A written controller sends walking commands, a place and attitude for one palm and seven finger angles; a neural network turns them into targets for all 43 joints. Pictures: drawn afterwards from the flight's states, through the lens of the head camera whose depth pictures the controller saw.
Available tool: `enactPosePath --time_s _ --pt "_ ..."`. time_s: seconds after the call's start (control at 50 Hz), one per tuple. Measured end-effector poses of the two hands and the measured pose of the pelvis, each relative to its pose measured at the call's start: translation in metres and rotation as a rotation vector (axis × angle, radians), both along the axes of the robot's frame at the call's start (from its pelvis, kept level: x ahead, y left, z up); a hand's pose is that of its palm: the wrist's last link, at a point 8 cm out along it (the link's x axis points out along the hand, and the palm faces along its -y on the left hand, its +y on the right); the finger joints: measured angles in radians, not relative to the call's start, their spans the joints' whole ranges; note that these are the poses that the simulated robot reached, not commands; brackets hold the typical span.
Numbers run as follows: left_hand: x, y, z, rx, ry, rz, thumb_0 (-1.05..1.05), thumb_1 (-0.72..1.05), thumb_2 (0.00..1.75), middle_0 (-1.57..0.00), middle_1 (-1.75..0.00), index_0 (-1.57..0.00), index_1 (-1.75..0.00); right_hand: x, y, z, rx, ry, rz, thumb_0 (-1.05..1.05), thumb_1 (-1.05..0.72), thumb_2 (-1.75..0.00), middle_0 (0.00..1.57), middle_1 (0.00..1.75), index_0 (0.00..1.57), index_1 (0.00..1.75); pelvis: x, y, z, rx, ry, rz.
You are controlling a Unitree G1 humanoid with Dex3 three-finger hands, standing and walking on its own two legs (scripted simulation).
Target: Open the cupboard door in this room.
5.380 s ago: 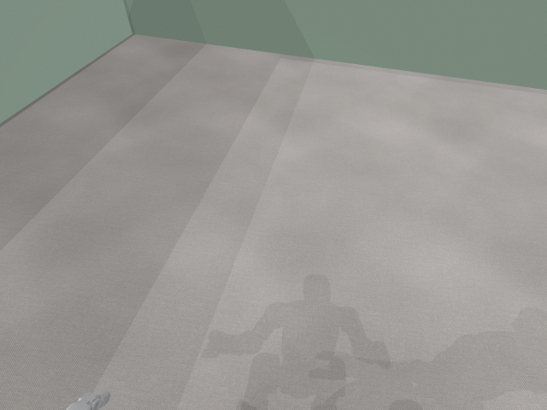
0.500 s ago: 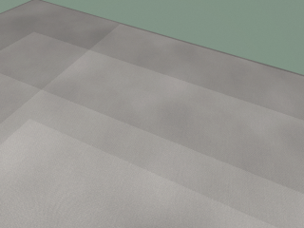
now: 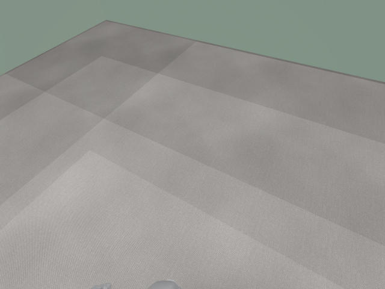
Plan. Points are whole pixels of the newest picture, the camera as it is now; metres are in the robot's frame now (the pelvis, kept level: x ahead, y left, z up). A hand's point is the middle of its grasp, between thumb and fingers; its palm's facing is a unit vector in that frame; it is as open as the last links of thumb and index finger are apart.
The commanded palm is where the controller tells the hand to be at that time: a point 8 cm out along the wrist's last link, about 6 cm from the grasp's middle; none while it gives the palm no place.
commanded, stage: turn or walk to find it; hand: left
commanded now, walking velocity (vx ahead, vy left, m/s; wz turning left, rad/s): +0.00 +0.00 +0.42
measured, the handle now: out of the picture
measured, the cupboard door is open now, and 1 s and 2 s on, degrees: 0 0 0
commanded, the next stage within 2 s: none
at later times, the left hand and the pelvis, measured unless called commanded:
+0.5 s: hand out of the picture -0.05 +0.27 -0.18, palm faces +0.27 -0.93 -0.24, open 7.3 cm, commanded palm none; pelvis -0.03 +0.05 +0.00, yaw +13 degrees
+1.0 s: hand out of the picture -0.02 +0.21 -0.14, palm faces +0.41 -0.87 -0.28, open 7.3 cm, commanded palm none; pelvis -0.03 +0.00 +0.00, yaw +25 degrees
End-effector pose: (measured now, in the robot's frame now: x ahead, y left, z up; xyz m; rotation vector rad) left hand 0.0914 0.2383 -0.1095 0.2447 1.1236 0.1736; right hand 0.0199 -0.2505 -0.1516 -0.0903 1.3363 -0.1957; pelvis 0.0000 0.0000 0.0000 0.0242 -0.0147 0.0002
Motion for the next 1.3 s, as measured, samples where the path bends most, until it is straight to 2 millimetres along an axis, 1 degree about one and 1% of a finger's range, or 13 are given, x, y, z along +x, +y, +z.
enactPosePath --time_s 0.1,0.2,0.36,0.42,0.5,0.6,0.7,0.8,0.88,1.0,1.1,1.18,1.3 --pt "-0.031 -0.006 -0.001 -0.016 0.037 0.060 0.00 0.91 0.90 -0.21 -0.30 -0.20 -0.30 0.001 -0.011 0.006 -0.013 0.021 0.046 0.00 -0.91 -0.90 0.20 0.30 0.20 0.30 -0.004 -0.004 0.004 0.002 -0.006 0.058" --pt "-0.064 0.001 -0.010 -0.037 0.072 0.134 0.00 0.91 0.90 -0.21 -0.30 -0.20 -0.30 0.014 -0.007 0.011 -0.038 0.042 0.117 0.00 -0.91 -0.90 0.20 0.30 0.20 0.30 -0.009 0.001 0.004 -0.001 -0.002 0.111" --pt "-0.130 0.045 -0.045 -0.078 0.168 0.268 0.00 0.91 0.90 -0.21 -0.30 -0.20 -0.30 0.073 0.039 0.018 -0.093 -0.076 0.273 0.00 -0.91 -0.90 0.20 0.30 0.20 0.30 -0.020 0.033 -0.012 -0.027 0.010 0.190" --pt "-0.149 0.060 -0.048 -0.076 0.220 0.300 0.00 0.91 0.90 -0.20 -0.30 -0.20 -0.30 0.087 0.060 0.028 -0.093 -0.135 0.310 0.00 -0.91 -0.90 0.20 0.30 0.20 0.30 -0.024 0.041 -0.009 -0.031 0.006 0.191" --pt "-0.154 0.072 -0.037 -0.076 0.218 0.326 0.01 0.91 0.90 -0.20 -0.30 -0.20 -0.30 0.094 0.080 0.039 -0.086 -0.163 0.344 0.00 -0.91 -0.90 0.20 0.30 0.20 0.30 -0.026 0.048 0.001 -0.051 0.010 0.220" --pt "-0.145 0.079 -0.024 -0.061 0.152 0.345 0.00 0.91 0.90 -0.20 -0.30 -0.20 -0.30 0.093 0.091 0.039 -0.058 -0.153 0.376 0.00 -0.90 -0.90 0.20 0.30 0.20 0.30 -0.028 0.049 0.007 -0.051 0.016 0.258" --pt "-0.127 0.072 -0.016 -0.041 0.093 0.348 0.00 0.91 0.90 -0.20 -0.30 -0.20 -0.30 0.083 0.084 0.028 -0.032 -0.117 0.381 0.00 -0.90 -0.90 0.20 0.30 0.20 0.30 -0.029 0.041 0.006 -0.038 0.021 0.295" --pt "-0.109 0.052 -0.009 -0.016 0.026 0.344 0.00 0.91 0.90 -0.20 -0.30 -0.20 -0.30 0.072 0.060 0.010 -0.007 -0.064 0.378 0.00 -0.90 -0.90 0.20 0.30 0.20 0.30 -0.029 0.022 0.000 -0.018 0.026 0.333" --pt "-0.112 0.031 -0.004 0.005 -0.008 0.358 0.00 0.91 0.90 -0.20 -0.30 -0.20 -0.30 0.070 0.040 -0.003 0.004 -0.021 0.388 0.00 -0.91 -0.90 0.20 0.30 0.20 0.30 -0.028 0.007 -0.004 -0.010 0.017 0.377" --pt "-0.140 0.008 0.002 -0.010 0.023 0.438 0.00 0.91 0.90 -0.21 -0.30 -0.20 -0.30 0.078 0.026 0.001 -0.007 0.017 0.443 0.00 -0.91 -0.90 0.20 0.30 0.20 0.30 -0.027 -0.001 0.003 0.003 0.009 0.444" --pt "-0.171 -0.002 -0.006 -0.037 0.062 0.510 0.00 0.91 0.90 -0.21 -0.30 -0.20 -0.30 0.090 0.030 0.007 -0.030 0.032 0.506 0.00 -0.91 -0.90 0.20 0.30 0.20 0.30 -0.029 -0.001 0.004 0.006 0.007 0.497" --pt "-0.205 -0.002 -0.016 -0.062 0.104 0.573 0.00 0.91 0.90 -0.21 -0.30 -0.20 -0.30 0.107 0.052 0.011 -0.045 0.010 0.577 0.00 -0.91 -0.90 0.20 0.30 0.20 0.30 -0.035 0.005 0.002 0.001 0.006 0.536" --pt "-0.264 0.011 -0.046 -0.106 0.175 0.679 0.00 0.91 0.90 -0.21 -0.30 -0.20 -0.30 0.136 0.105 0.016 -0.061 -0.116 0.691 0.00 -0.91 -0.90 0.20 0.30 0.20 0.30 -0.050 0.026 -0.014 -0.021 0.005 0.594"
